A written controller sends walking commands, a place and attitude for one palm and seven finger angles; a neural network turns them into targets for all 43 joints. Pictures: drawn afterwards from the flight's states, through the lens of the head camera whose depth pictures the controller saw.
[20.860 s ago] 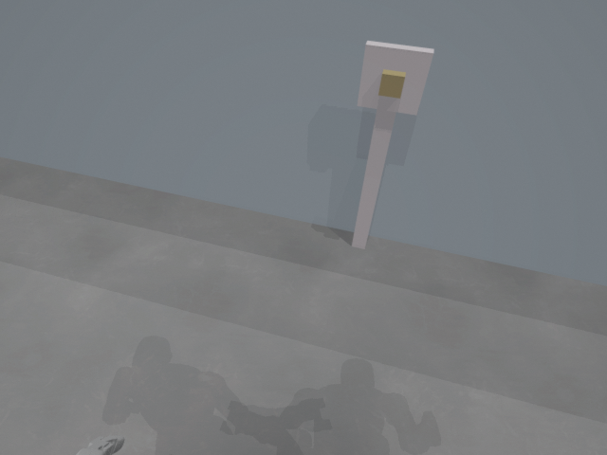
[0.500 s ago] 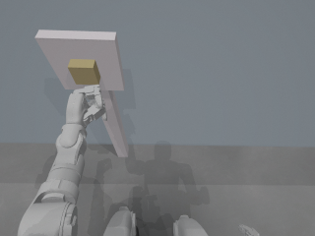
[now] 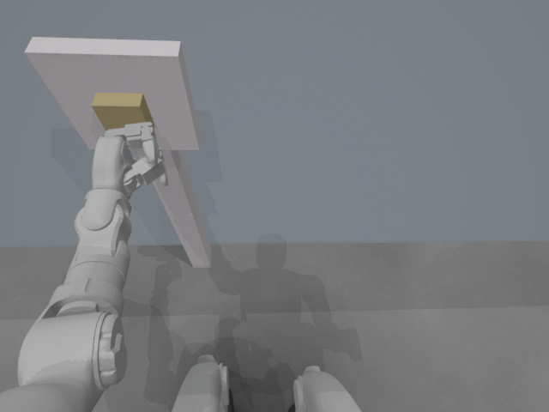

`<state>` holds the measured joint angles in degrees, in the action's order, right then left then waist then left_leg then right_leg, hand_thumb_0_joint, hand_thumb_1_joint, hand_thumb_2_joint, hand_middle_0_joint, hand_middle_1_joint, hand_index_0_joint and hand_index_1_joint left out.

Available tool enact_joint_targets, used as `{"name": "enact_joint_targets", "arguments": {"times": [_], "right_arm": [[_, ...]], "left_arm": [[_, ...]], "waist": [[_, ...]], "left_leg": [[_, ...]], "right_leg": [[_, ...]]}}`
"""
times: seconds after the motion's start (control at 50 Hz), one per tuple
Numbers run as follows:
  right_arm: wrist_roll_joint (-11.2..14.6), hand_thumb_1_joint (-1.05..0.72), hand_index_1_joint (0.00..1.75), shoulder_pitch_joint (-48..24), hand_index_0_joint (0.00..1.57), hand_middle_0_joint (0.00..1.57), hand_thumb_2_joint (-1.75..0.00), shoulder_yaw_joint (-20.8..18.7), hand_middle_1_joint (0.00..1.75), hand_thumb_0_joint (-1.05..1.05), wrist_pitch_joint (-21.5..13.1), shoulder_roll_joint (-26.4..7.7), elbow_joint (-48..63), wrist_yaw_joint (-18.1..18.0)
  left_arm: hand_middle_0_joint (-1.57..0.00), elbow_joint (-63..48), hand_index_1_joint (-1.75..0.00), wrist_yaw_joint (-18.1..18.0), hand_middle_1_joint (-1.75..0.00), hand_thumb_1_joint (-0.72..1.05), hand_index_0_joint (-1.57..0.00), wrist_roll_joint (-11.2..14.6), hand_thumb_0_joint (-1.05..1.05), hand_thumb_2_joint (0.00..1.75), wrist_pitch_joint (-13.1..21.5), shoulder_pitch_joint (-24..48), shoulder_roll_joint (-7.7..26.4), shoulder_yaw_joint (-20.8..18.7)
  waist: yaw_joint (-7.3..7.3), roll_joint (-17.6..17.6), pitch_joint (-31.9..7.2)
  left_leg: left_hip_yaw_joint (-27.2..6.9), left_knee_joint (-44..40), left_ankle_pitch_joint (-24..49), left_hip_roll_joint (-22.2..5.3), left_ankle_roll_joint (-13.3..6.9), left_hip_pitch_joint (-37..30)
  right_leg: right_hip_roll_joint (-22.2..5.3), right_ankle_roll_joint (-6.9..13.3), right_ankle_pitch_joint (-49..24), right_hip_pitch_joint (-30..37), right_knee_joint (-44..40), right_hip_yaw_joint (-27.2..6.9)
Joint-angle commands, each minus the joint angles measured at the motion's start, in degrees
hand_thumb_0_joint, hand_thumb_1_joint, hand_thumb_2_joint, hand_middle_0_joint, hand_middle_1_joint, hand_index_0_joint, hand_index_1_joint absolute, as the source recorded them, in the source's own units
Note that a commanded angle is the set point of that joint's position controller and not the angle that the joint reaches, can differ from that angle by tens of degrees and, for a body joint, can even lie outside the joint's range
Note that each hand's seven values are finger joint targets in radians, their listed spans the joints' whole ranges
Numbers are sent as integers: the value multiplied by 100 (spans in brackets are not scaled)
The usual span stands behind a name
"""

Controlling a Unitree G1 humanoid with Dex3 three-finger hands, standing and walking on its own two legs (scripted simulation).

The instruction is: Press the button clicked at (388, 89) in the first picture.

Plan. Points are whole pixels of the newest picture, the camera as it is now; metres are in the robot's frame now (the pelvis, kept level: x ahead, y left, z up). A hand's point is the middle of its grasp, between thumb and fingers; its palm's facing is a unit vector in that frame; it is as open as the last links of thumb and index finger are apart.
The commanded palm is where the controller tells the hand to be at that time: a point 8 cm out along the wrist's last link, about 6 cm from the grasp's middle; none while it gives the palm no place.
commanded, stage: press the button with the knuckle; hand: left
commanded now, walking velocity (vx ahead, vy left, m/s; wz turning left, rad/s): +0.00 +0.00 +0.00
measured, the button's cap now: (126, 113) +0.52 +0.20 +0.09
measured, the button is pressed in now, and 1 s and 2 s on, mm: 4 9 0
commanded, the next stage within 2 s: hold the button down briefly in 0.44 s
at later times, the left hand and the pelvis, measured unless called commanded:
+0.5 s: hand (158, 155) +0.48 +0.16 +0.05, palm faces -0.02 -1.00 -0.03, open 3.7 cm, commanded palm +0.49 +0.20 +0.06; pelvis -0.03 +0.01 -0.02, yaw +0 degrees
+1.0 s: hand (158, 156) +0.47 +0.16 +0.05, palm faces -0.02 -1.00 -0.03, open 3.7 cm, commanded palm +0.46 +0.20 +0.06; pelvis -0.04 +0.02 -0.02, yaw +0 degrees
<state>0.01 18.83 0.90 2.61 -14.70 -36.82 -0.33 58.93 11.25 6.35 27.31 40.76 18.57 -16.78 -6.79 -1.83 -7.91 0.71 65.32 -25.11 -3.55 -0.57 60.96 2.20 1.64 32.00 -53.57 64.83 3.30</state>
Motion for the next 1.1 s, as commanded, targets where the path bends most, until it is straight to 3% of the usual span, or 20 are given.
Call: {"name": "enact_joint_targets", "arguments": {"times": [0.0,0.04,0.08,0.12,0.14,0.18,0.22,0.32,0.34,0.38,0.4,0.44,0.46,0.52,0.68,0.74,0.76,0.88,0.96,1.08], "right_arm": [[-4,-90,30,640,20,20,-90,-297,30,0,-118,-897,366,-67],[-19,-90,30,666,20,20,-90,-297,30,0,-132,-932,353,-76],[-35,-90,30,691,20,20,-90,-302,30,0,-147,-913,379,-52],[-54,-90,30,732,20,20,-90,-309,30,0,-154,-947,365,-48],[-43,-90,30,722,20,20,-90,-305,30,0,-139,-945,363,-43],[-54,-90,30,720,20,20,-90,-298,30,0,-153,-935,332,-27],[-68,-90,30,765,20,20,-90,-283,30,0,-174,-982,289,-35],[-113,-90,30,827,20,20,-90,-284,30,0,-222,-1029,239,-40],[-112,-90,30,823,20,20,-90,-269,30,0,-226,-1024,237,-34],[-125,-90,30,842,20,20,-90,-271,30,0,-235,-1036,213,-34],[-132,-90,30,885,20,20,-90,-264,30,0,-241,-1072,197,-47],[-141,-90,30,913,20,20,-90,-265,30,0,-262,-1097,159,-58],[-144,-90,30,903,20,20,-90,-260,30,0,-273,-1089,160,-55],[-150,-90,30,962,20,20,-90,-228,30,0,-317,-1143,150,-95],[-132,-90,30,922,20,20,-90,-186,30,0,-393,-1162,175,-113],[-143,-90,30,918,20,20,-90,-176,30,0,-432,-1175,180,-102],[-153,-90,30,918,20,20,-90,-184,30,0,-443,-1174,184,-97],[-160,-90,30,916,20,20,-90,-194,30,0,-470,-1200,184,-79],[-168,-90,30,897,20,20,-90,-234,30,0,-458,-1182,256,-34],[-120,-90,30,837,20,20,-90,-267,30,0,-363,-1117,346,5]], "left_arm": [[-130,-921,-150,-176,-150,90,-130,121,0,90,198,2875,1602,-382],[-130,-888,-150,-209,-150,90,-130,98,0,90,210,3008,1786,-531],[-130,-925,-150,-209,-150,90,-130,109,0,90,229,3083,1569,-394],[-130,-902,-150,-230,-150,90,-130,120,0,90,251,3140,1724,-528],[-130,-837,-150,-241,-150,90,-130,94,0,90,242,3158,1643,-442],[-130,-836,-150,-280,-150,90,-130,77,0,90,257,3514,1464,-265],[-130,-692,-150,-352,-150,90,-130,26,0,90,274,3745,1723,-419],[-130,-498,-150,-475,-150,90,-130,-127,0,90,323,4168,1704,-306],[-130,-533,-150,-481,-150,90,-130,-159,0,90,335,4328,1638,-179],[-130,-432,-150,-514,-150,90,-130,-188,0,90,317,4495,1584,-103],[-130,-361,-150,-539,-150,90,-130,-207,0,90,307,4561,1757,-209],[-130,-391,-150,-575,-150,90,-130,-262,0,90,315,4840,1742,-112],[-130,-373,-150,-572,-150,90,-130,-275,0,90,292,4891,1584,37],[-130,-268,-150,-638,-150,90,-130,-253,0,90,221,4996,1902,-173],[-130,-295,-150,-606,-150,90,-130,-222,0,90,131,5102,2088,-220],[-130,-265,-150,-640,-150,90,-130,-226,0,90,139,5136,1948,-111],[-130,-398,-150,-655,-150,90,-130,-219,0,90,160,5208,1920,-91],[-130,-236,-150,-675,-150,90,-130,-232,0,90,136,4946,1947,-155],[-130,-478,-150,-638,-150,90,-130,-204,0,90,191,4570,1821,-192],[-130,-680,-150,-585,-150,90,-130,-92,0,90,191,3878,1527,-122]], "waist": [[-239,-125,-2227],[-221,-250,-2322],[-220,-389,-2571],[-228,-392,-2670],[-243,-395,-2644],[-366,-394,-2515],[-421,-305,-2343],[-535,-458,-2398],[-574,-648,-2468],[-655,-561,-2412],[-646,-493,-2407],[-734,-664,-2468],[-763,-747,-2489],[-819,-505,-2464],[-761,-753,-2431],[-790,-846,-2291],[-789,-912,-2424],[-758,-675,-2360],[-544,-857,-2705],[-410,-491,-2468]], "left_leg": [[-240,-426,1092,257,-188,-1887],[-287,-421,1103,244,-176,-1952],[-326,-428,1282,238,-161,-2243],[-366,-401,1367,221,-161,-2307],[-378,-427,1322,214,-146,-2337],[-418,-434,1095,198,-149,-2343],[-450,-431,836,196,-173,-2125],[-568,-441,585,184,-162,-2233],[-572,-433,554,180,-155,-2287],[-603,-447,337,178,-160,-2246],[-630,-452,231,173,-159,-2160],[-698,-486,95,159,-153,-2290],[-734,-512,-60,163,-146,-2322],[-709,-502,-237,174,-198,-2053],[-702,-543,-593,178,-175,-1886],[-827,-661,-733,154,-152,-2040],[-814,-636,-671,160,-152,-2099],[-812,-631,-784,159,-158,-1946],[-839,-689,-424,162,-115,-2335],[-733,-759,-234,162,-113,-2290]], "right_leg": [[84,-127,-1810,501,-1094,-419],[88,-107,-1697,397,-1046,-387],[104,-88,-1762,307,-997,-322],[118,-77,-1785,257,-948,-298],[119,-80,-1701,170,-961,-274],[132,-89,-1428,-44,-1005,-244],[145,-84,-1159,-112,-1019,-261],[144,-54,-871,-496,-955,-209],[137,-55,-840,-597,-939,-208],[135,-68,-698,-690,-966,-197],[139,-58,-633,-675,-950,-199],[126,-52,-555,-886,-922,-175],[123,-50,-470,-984,-909,-159],[132,-66,-358,-832,-962,-204],[126,-43,-143,-832,-979,-225],[122,-28,-126,-1047,-937,-158],[117,-28,-173,-1022,-926,-167],[109,-35,-100,-982,-936,-167],[110,2,-314,-881,-878,-112],[129,-19,-405,-580,-988,-104]]}}
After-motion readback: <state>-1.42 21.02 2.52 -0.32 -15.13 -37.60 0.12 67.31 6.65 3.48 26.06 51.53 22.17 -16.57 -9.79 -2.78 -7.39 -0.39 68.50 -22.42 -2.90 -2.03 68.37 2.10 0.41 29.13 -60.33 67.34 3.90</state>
